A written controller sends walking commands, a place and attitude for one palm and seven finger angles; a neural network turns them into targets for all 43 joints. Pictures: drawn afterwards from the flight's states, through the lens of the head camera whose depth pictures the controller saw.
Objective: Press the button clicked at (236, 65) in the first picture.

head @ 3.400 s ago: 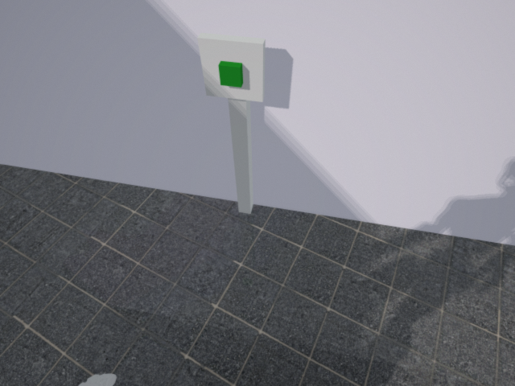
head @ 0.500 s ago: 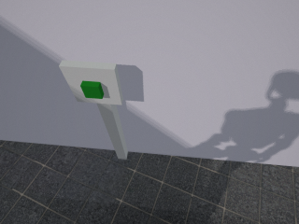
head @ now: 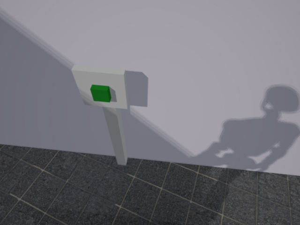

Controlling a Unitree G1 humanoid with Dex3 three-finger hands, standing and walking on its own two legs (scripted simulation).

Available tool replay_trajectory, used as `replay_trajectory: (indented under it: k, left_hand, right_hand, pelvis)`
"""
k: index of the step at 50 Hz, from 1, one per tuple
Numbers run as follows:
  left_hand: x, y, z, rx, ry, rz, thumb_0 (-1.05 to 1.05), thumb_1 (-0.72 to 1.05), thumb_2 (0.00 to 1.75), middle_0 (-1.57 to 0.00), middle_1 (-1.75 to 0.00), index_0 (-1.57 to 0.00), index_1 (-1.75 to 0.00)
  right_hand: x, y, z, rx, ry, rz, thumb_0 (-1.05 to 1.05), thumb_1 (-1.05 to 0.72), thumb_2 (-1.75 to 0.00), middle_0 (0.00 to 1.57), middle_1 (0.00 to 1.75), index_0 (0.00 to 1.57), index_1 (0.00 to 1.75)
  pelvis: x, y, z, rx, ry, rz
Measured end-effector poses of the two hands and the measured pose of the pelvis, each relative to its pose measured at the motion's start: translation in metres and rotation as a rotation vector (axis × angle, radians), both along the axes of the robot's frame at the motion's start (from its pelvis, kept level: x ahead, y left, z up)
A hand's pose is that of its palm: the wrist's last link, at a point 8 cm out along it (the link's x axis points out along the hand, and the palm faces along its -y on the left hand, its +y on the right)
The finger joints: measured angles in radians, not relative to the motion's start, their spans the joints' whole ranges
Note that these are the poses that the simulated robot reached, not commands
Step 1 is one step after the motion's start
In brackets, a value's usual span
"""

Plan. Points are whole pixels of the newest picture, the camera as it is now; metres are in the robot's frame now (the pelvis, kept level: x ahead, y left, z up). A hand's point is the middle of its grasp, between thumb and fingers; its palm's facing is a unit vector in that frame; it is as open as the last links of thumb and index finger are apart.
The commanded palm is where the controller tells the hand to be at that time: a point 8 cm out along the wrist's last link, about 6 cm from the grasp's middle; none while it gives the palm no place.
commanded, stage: come to a stop and stand still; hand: left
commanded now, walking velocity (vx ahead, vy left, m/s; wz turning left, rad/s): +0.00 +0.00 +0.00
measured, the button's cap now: (101, 93) +0.54 +0.22 -0.01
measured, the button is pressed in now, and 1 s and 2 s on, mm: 0 0 0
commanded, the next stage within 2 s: look again from close up in 0.10 s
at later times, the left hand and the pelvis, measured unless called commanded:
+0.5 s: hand out of the picture +0.08 +0.22 -0.17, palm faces -0.01 -0.96 -0.27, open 7.4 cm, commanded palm none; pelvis +0.00 +0.01 -0.01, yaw +0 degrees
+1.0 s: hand out of the picture +0.03 +0.24 -0.16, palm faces -0.01 -0.95 -0.30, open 7.4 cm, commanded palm none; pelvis -0.01 +0.01 +0.00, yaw +0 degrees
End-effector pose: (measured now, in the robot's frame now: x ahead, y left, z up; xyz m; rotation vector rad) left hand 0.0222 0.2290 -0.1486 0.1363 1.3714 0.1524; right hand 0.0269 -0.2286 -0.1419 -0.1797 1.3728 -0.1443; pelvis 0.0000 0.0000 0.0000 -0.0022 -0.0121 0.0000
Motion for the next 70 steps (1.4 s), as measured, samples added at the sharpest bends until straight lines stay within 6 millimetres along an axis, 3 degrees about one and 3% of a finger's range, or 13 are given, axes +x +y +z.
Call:
replay_trajectory:
  k: [10, 14, 20, 29, 35, 40, 45, 49, 60, 65, 70]
  left_hand:
    - [-0.010, 0.006, 0.003, 0.014, 0.050, -0.023, 0.01, 0.91, 0.90, -0.20, -0.29, -0.20, -0.30]
    - [-0.002, 0.013, 0.003, 0.032, 0.006, -0.056, 0.01, 0.90, 0.90, -0.20, -0.29, -0.20, -0.30]
    - [0.023, 0.028, 0.003, 0.064, -0.096, -0.067, 0.01, 0.90, 0.90, -0.20, -0.29, -0.20, -0.30]
    - [0.059, 0.054, 0.020, 0.112, -0.240, -0.093, 0.01, 0.90, 0.90, -0.20, -0.29, -0.21, -0.30]
    - [0.062, 0.068, 0.033, 0.147, -0.267, -0.107, 0.01, 0.90, 0.90, -0.20, -0.29, -0.21, -0.30]
    - [0.052, 0.075, 0.037, 0.164, -0.246, -0.105, 0.01, 0.90, 0.90, -0.20, -0.29, -0.20, -0.30]
    - [0.032, 0.074, 0.034, 0.163, -0.197, -0.093, 0.01, 0.90, 0.90, -0.20, -0.29, -0.20, -0.30]
    - [0.011, 0.062, 0.023, 0.137, -0.134, -0.076, 0.01, 0.90, 0.90, -0.20, -0.29, -0.20, -0.30]
    - [-0.052, 0.022, -0.016, -0.033, 0.092, 0.004, 0.01, 0.90, 0.90, -0.20, -0.29, -0.20, -0.30]
    - [-0.051, 0.013, -0.017, -0.058, 0.152, -0.002, 0.01, 0.90, 0.90, -0.20, -0.29, -0.20, -0.30]
    - [-0.032, 0.014, -0.013, -0.051, 0.118, -0.021, 0.01, 0.90, 0.90, -0.20, -0.29, -0.20, -0.30]
  right_hand:
    - [-0.033, 0.014, -0.002, 0.026, 0.062, -0.048, 0.00, -0.91, -0.89, 0.20, 0.30, 0.20, 0.30]
    - [-0.032, 0.008, -0.004, 0.017, 0.027, -0.044, 0.01, -0.91, -0.89, 0.20, 0.30, 0.20, 0.30]
    - [-0.011, -0.013, 0.000, -0.050, -0.065, -0.040, 0.01, -0.90, -0.89, 0.20, 0.30, 0.20, 0.30]
    - [0.040, -0.042, 0.021, -0.126, -0.229, 0.026, 0.01, -0.90, -0.89, 0.20, 0.30, 0.20, 0.30]
    - [0.063, -0.050, 0.034, -0.142, -0.298, 0.069, 0.01, -0.90, -0.89, 0.20, 0.30, 0.20, 0.30]
    - [0.064, -0.051, 0.036, -0.138, -0.299, 0.090, 0.01, -0.90, -0.89, 0.20, 0.30, 0.20, 0.30]
    - [0.052, -0.049, 0.031, -0.124, -0.254, 0.091, 0.01, -0.90, -0.89, 0.20, 0.30, 0.20, 0.30]
    - [0.032, -0.039, 0.019, -0.094, -0.185, 0.074, 0.01, -0.90, -0.89, 0.20, 0.30, 0.20, 0.30]
    - [-0.044, 0.022, -0.004, -0.011, 0.065, -0.033, 0.01, -0.91, -0.89, 0.20, 0.30, 0.20, 0.30]
    - [-0.064, 0.049, -0.005, 0.003, 0.132, -0.098, 0.01, -0.90, -0.89, 0.20, 0.30, 0.20, 0.30]
    - [-0.064, 0.065, -0.004, 0.018, 0.124, -0.141, 0.01, -0.90, -0.89, 0.20, 0.30, 0.20, 0.30]
  pelvis:
    - [0.005, 0.004, 0.002, 0.004, -0.003, -0.014]
    - [0.003, 0.005, -0.003, 0.003, 0.007, -0.006]
    - [0.005, 0.007, -0.009, -0.004, -0.005, -0.006]
    - [-0.003, 0.011, -0.008, -0.004, -0.033, -0.005]
    - [-0.010, 0.012, -0.004, -0.001, -0.036, -0.003]
    - [-0.014, 0.011, -0.002, 0.001, -0.036, 0.000]
    - [-0.017, 0.010, -0.001, 0.001, -0.036, 0.002]
    - [-0.014, 0.009, -0.002, -0.001, -0.034, -0.001]
    - [0.014, 0.027, -0.011, -0.014, -0.034, -0.010]
    - [0.026, 0.036, -0.010, -0.009, -0.038, -0.023]
    - [0.022, 0.040, -0.006, -0.008, -0.036, -0.035]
